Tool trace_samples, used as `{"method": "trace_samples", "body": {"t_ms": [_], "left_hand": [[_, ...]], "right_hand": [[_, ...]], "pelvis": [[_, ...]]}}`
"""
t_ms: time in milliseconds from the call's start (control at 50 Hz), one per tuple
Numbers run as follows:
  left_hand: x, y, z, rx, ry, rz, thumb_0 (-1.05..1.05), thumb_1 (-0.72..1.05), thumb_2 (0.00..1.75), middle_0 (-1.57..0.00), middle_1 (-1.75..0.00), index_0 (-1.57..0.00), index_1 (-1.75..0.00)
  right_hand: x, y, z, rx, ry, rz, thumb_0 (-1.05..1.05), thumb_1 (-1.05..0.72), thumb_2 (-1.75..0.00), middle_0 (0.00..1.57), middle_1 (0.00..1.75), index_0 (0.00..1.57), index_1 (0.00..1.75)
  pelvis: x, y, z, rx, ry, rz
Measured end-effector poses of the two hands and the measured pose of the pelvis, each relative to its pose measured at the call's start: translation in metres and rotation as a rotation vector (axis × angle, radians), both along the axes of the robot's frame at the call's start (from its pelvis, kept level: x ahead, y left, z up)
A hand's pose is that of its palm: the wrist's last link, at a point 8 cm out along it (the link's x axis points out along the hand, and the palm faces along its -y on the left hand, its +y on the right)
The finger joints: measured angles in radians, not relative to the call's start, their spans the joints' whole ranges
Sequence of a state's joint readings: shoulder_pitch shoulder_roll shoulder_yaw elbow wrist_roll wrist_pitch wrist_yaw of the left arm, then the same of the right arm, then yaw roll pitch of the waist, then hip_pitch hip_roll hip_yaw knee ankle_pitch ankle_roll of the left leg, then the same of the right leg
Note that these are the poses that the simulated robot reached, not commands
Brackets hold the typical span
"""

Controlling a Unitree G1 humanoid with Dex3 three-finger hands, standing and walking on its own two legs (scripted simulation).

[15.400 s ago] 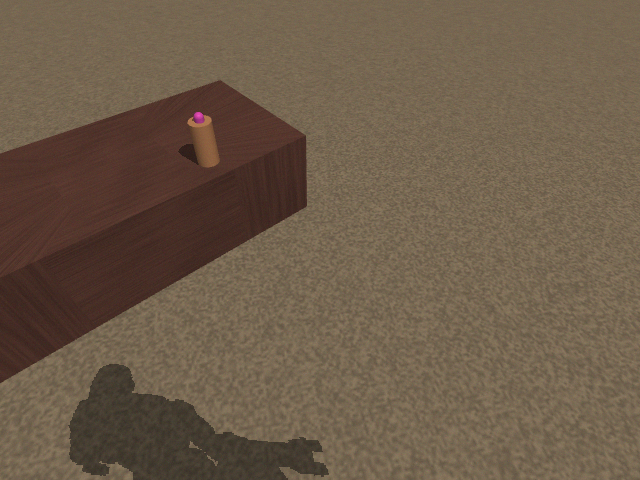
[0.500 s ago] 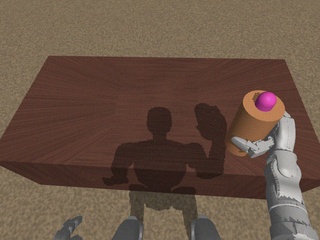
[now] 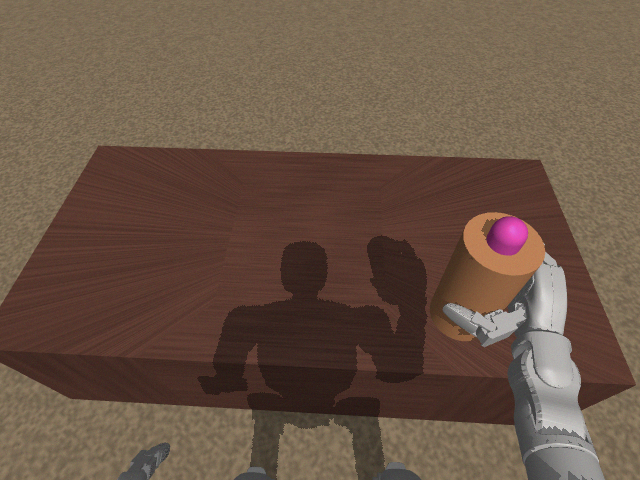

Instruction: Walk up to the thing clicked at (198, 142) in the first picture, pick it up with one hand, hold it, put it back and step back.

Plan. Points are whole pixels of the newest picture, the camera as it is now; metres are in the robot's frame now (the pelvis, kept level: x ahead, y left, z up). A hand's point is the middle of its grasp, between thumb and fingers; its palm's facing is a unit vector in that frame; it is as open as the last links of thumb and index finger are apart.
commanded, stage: lift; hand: right
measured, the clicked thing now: (482, 275) +0.36 -0.17 +0.08
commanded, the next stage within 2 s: hold in 0.26 s
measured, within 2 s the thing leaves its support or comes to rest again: neither
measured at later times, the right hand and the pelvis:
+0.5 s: hand (487, 286) +0.34 -0.17 +0.08, palm faces +0.16 +0.99 +0.01, open 11.3 cm; pelvis +0.01 +0.00 +0.01, yaw +0 degrees
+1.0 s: hand (487, 294) +0.33 -0.17 +0.09, palm faces +0.15 +0.99 +0.01, open 11.3 cm; pelvis +0.00 +0.00 +0.02, yaw +0 degrees
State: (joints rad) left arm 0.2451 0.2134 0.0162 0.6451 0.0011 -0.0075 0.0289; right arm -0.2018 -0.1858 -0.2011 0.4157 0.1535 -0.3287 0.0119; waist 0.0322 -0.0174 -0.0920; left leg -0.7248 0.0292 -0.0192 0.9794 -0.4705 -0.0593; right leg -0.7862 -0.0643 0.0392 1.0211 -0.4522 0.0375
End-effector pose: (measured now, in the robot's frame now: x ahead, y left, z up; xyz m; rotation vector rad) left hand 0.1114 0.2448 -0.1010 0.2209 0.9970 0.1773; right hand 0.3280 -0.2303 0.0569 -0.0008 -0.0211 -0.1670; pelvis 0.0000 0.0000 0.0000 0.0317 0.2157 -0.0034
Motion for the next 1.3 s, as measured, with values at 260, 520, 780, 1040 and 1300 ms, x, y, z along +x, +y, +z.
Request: {"method": "trace_samples", "body": {"t_ms": [260,520,780,1040,1300], "left_hand": [[0.009,0.002,0.011,0.003,-0.019,-0.003,0.01,0.91,0.89,-0.20,-0.30,-0.19,-0.30],[0.016,-0.002,0.018,-0.005,-0.043,-0.010,0.01,0.91,0.90,-0.20,-0.31,-0.20,-0.31],[0.015,-0.005,0.022,-0.014,-0.061,-0.016,0.01,0.91,0.90,-0.20,-0.31,-0.20,-0.31],[0.018,-0.007,0.025,-0.022,-0.085,-0.025,0.01,0.91,0.91,-0.20,-0.31,-0.20,-0.31],[0.021,-0.005,0.026,-0.012,-0.091,-0.027,0.01,0.90,0.91,-0.20,-0.31,-0.20,-0.31]], "right_hand": [[-0.007,0.003,0.011,0.001,-0.006,0.001,0.00,0.57,-1.04,0.68,1.04,0.67,1.02],[-0.014,0.006,0.018,0.005,-0.009,0.007,0.00,0.57,-1.04,0.68,1.04,0.67,1.02],[-0.026,0.007,0.025,-0.001,-0.016,0.009,0.00,0.57,-1.04,0.68,1.04,0.67,1.03],[-0.033,0.015,0.030,0.001,-0.015,0.014,0.00,0.57,-1.04,0.68,1.04,0.67,1.03],[-0.031,0.012,0.032,0.002,-0.021,0.007,0.00,0.57,-1.04,0.68,1.04,0.67,1.03]], "pelvis": [[0.005,0.001,0.009,-0.005,-0.033,0.000],[0.005,0.000,0.015,-0.008,-0.055,0.000],[0.000,0.000,0.018,-0.008,-0.077,0.001],[-0.001,0.002,0.021,-0.010,-0.092,-0.001],[0.000,0.003,0.021,-0.011,-0.094,-0.004]]}}
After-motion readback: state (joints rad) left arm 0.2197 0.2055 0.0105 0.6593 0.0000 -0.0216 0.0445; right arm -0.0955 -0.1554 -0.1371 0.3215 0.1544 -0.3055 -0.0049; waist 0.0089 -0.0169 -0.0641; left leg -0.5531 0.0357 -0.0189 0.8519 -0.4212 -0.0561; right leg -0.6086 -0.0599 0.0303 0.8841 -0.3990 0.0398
